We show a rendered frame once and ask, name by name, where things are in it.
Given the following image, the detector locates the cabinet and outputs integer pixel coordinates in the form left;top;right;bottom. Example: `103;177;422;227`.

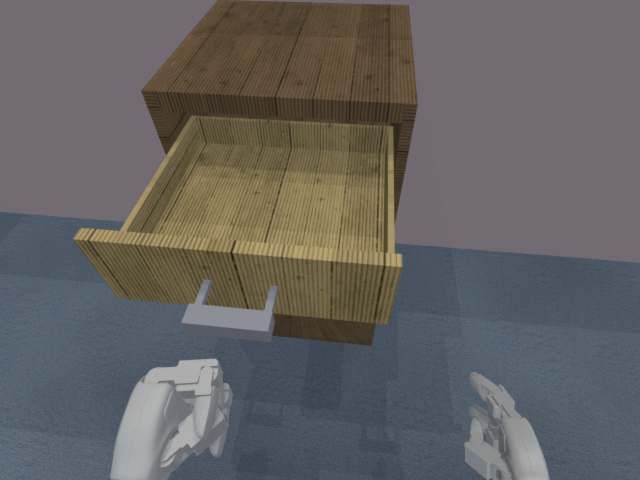
141;0;418;346

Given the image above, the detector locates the left robot hand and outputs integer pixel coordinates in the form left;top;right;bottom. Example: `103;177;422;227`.
110;359;233;480

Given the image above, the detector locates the handle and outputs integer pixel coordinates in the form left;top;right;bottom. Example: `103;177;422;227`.
181;279;278;342

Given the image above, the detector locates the right robot hand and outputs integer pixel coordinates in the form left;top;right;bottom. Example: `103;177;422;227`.
464;372;550;480

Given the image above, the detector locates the drawer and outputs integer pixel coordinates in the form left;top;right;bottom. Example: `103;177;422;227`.
73;115;402;325

